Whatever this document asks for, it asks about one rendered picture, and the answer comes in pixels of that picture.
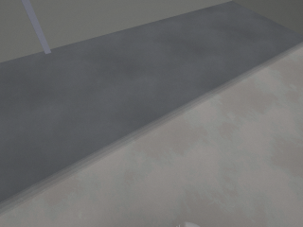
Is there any panel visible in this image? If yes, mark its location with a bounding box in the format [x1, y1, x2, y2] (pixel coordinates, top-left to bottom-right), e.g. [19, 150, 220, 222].
[21, 0, 51, 54]

